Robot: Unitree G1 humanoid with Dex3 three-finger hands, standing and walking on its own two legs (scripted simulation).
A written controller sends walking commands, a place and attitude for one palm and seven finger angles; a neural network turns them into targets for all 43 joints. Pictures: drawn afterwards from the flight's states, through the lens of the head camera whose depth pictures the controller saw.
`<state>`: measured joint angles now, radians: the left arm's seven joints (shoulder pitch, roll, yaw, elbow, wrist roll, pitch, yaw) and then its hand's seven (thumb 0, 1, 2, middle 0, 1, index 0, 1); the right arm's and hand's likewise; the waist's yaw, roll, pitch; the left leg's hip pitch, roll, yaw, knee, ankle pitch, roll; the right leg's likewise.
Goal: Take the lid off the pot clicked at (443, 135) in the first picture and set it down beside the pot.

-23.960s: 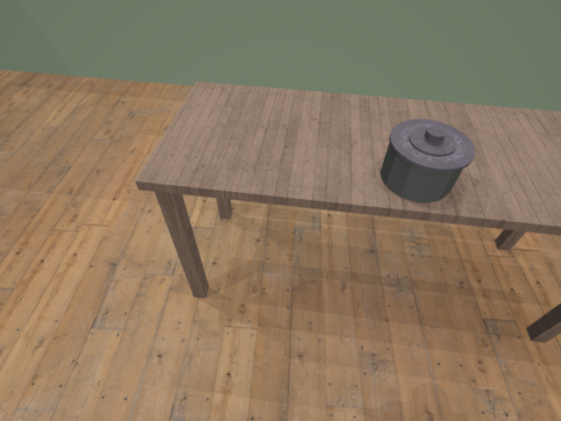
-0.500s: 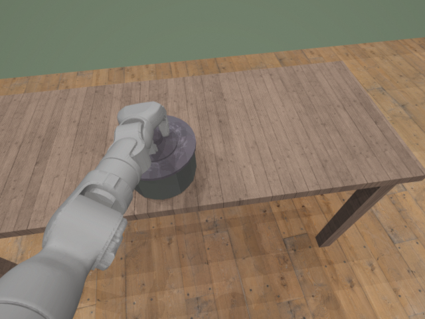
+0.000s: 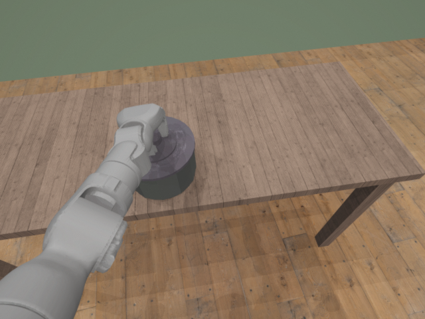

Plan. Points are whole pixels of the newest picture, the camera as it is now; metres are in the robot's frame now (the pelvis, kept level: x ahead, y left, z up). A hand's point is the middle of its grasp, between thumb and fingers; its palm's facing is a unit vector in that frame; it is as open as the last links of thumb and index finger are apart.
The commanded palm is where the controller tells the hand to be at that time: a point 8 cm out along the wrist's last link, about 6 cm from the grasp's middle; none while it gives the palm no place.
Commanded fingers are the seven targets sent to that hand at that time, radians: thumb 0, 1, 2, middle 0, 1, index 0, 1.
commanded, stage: close the fingers and squeeze the knob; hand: left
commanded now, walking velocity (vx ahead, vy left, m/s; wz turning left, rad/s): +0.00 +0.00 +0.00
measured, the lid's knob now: (152, 138) +0.50 +0.11 +0.03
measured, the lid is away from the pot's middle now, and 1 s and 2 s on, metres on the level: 0.00 0.00 0.01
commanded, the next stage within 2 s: lift the lid straight up in 0.08 s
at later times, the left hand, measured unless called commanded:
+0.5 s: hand (148, 140) +0.47 +0.10 +0.06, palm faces -0.35 -0.08 -0.94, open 7.1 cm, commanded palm +0.47 +0.10 +0.14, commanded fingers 0.00 0.79 0.83 -0.92 -1.06 -0.86 -1.03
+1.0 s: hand (145, 127) +0.47 +0.10 +0.10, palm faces -0.31 -0.09 -0.95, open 7.1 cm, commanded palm +0.47 +0.10 +0.18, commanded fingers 0.00 0.79 0.83 -0.92 -1.06 -0.86 -1.03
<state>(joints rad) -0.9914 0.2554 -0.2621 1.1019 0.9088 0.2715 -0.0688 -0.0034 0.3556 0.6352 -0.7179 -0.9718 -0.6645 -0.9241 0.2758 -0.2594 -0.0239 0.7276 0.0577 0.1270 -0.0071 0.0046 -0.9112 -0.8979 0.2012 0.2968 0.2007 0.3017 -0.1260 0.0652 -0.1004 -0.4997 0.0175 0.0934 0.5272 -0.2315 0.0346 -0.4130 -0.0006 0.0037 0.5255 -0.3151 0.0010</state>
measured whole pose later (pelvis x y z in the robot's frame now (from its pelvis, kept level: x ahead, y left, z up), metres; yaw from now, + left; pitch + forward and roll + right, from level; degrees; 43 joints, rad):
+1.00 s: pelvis +0.00 -0.01 +0.00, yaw +2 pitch +9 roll +0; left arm -1.03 0.26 -0.30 1.02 0.88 0.30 -0.16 -0.01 0.35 0.63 -0.74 -0.96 -0.67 -0.93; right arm 0.23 -0.27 -0.02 0.73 0.07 0.07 -0.01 0.01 -0.91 -0.90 0.20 0.30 0.20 0.30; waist -0.10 0.08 -0.08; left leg -0.43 0.00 0.07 0.49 -0.21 0.03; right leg -0.34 -0.01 -0.02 0.51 -0.32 -0.01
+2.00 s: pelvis +0.00 -0.01 +0.01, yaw +3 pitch +7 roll +1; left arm -1.22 0.27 -0.34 1.01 0.89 0.36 -0.29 -0.03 0.35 0.63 -0.75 -0.96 -0.67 -0.92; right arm 0.22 -0.27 0.00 0.73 0.07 0.03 -0.01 0.01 -0.91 -0.90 0.20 0.30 0.20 0.30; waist -0.09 0.08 -0.07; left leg -0.39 -0.01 0.05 0.45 -0.19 0.03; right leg -0.30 -0.02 -0.03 0.48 -0.31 0.00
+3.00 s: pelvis -0.01 +0.01 +0.01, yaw +3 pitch +7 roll +0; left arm -1.15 0.45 -0.26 0.93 0.91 0.24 -0.39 -0.03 0.35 0.63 -0.75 -0.97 -0.66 -0.92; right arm 0.23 -0.28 0.01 0.70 0.07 0.05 -0.02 0.01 -0.91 -0.90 0.20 0.30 0.20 0.30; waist -0.08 0.07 -0.04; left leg -0.38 -0.02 0.05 0.45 -0.18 0.04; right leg -0.28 -0.03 -0.04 0.45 -0.29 0.01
